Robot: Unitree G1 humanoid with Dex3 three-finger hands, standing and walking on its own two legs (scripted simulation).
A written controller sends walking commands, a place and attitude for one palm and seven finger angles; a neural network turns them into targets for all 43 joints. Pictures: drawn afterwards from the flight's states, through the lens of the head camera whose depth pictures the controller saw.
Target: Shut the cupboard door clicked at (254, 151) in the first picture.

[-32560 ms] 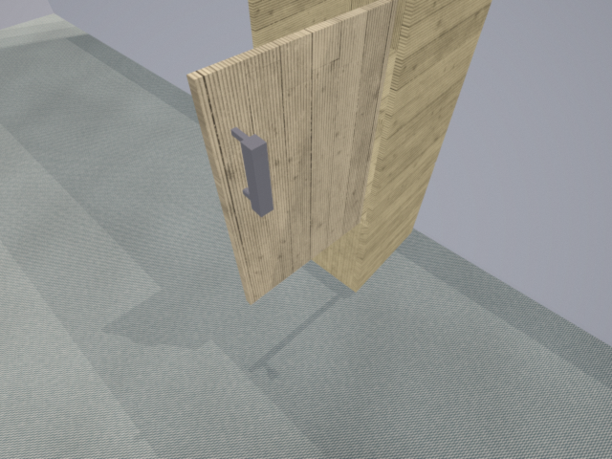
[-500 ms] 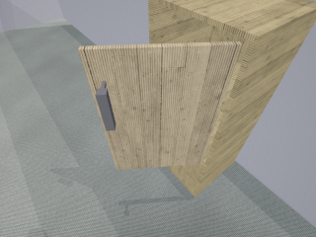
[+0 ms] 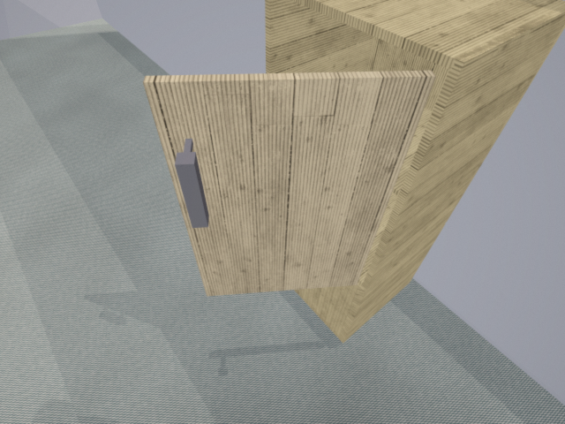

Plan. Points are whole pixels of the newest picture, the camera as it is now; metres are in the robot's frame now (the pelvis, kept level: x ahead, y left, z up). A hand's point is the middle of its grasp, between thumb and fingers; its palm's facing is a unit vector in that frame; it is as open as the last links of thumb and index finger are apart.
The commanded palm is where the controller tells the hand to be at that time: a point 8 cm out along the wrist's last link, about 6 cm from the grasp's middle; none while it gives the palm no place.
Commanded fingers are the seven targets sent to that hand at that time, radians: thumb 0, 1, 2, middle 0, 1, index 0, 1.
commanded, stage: look again from close up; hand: left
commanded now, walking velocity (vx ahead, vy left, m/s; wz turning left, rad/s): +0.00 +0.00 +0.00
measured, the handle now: (194, 183) +0.45 +0.18 +0.09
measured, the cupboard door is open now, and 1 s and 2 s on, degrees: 56 56 56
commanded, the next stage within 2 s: raise the hand and make a fist in 0.38 s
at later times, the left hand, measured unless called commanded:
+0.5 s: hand out of the picture +0.03 +0.15 -0.18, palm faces +0.01 -0.98 -0.21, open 7.4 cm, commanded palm +0.10 +0.20 -0.07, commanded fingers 0.00 0.90 0.90 -0.22 -0.32 -0.22 -0.32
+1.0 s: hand (181, 416) +0.14 +0.14 -0.03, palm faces +0.28 -0.96 -0.07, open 5.7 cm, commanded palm +0.13 +0.18 -0.02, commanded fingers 0.00 0.90 0.90 -0.68 -0.82 -0.68 -0.82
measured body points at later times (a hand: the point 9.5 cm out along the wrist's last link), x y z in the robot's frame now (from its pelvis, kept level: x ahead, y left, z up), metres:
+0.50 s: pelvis +0.01 -0.03 +0.00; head +0.02 -0.02 +0.45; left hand +0.03 +0.20 -0.16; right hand +0.04 -0.26 -0.15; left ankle +0.01 +0.06 -0.74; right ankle +0.02 -0.18 -0.74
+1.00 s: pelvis -0.01 -0.09 -0.09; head +0.04 -0.08 +0.36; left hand +0.12 +0.19 -0.02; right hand +0.25 -0.30 -0.13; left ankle +0.01 +0.06 -0.74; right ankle +0.03 -0.17 -0.74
